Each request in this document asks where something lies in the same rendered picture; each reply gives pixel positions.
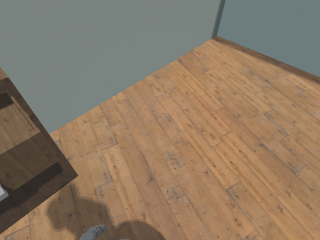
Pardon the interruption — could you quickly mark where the cabinet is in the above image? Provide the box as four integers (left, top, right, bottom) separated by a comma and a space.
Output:
0, 67, 78, 234

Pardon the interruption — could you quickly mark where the left robot hand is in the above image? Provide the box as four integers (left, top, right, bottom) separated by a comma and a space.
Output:
79, 224, 106, 240

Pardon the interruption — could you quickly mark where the drawer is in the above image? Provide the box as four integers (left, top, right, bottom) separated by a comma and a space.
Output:
0, 90, 61, 195

